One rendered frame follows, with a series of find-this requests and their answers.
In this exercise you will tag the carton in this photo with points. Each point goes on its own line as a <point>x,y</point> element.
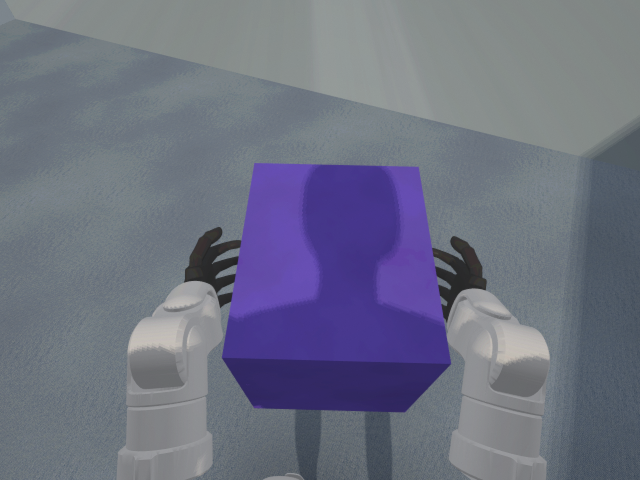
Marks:
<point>336,304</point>

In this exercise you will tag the robot left hand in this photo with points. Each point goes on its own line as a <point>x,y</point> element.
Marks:
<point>201,268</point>

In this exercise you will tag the right robot forearm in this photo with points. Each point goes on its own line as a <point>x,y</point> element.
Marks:
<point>504,388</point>

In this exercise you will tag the robot right hand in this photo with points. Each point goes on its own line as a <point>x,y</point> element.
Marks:
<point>469,274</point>

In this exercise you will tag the left robot forearm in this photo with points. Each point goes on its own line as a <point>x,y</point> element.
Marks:
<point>167,381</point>

